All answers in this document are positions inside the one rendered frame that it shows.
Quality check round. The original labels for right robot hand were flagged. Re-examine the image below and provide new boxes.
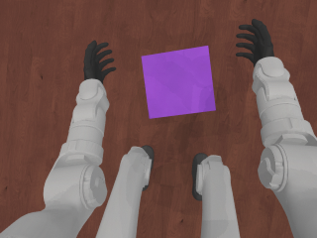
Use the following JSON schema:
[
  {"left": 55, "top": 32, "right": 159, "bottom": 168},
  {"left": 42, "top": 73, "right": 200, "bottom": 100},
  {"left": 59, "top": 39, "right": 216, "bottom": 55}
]
[{"left": 236, "top": 19, "right": 274, "bottom": 67}]

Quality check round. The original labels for left robot hand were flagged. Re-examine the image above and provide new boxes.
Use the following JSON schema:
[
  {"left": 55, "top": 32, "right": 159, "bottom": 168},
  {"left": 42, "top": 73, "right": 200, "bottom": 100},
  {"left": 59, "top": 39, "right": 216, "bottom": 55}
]
[{"left": 83, "top": 40, "right": 117, "bottom": 84}]

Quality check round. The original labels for robot right forearm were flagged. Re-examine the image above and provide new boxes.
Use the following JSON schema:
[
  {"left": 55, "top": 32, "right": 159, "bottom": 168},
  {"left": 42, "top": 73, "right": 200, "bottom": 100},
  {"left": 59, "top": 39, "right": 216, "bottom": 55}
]
[{"left": 252, "top": 57, "right": 317, "bottom": 147}]

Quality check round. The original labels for right robot upper arm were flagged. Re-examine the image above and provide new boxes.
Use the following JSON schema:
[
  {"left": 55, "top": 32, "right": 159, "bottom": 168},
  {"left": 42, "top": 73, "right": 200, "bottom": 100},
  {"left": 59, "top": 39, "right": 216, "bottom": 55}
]
[{"left": 258, "top": 143, "right": 317, "bottom": 238}]

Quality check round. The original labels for robot left thigh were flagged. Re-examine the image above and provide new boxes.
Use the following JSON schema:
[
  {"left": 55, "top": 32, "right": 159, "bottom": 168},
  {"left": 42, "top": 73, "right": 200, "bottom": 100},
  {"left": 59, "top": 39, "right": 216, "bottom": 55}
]
[{"left": 95, "top": 152, "right": 152, "bottom": 238}]

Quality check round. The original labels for carton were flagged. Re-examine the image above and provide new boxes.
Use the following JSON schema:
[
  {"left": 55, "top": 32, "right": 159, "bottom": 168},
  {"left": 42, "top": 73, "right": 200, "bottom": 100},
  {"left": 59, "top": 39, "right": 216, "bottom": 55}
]
[{"left": 141, "top": 46, "right": 216, "bottom": 119}]

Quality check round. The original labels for robot left shin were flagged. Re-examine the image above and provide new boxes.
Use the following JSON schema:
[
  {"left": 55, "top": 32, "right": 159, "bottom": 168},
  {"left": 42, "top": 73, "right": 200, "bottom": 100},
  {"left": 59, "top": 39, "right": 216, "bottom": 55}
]
[{"left": 119, "top": 146, "right": 148, "bottom": 168}]

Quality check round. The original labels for robot left forearm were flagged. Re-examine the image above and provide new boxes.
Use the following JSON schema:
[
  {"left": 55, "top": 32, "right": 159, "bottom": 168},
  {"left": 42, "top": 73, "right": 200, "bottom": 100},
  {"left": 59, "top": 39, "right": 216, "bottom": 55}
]
[{"left": 44, "top": 78, "right": 110, "bottom": 201}]

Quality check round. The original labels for left robot upper arm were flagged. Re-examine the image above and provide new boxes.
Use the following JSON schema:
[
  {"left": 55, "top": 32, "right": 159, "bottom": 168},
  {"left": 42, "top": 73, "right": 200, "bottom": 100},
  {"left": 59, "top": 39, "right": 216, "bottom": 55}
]
[{"left": 0, "top": 163, "right": 108, "bottom": 238}]

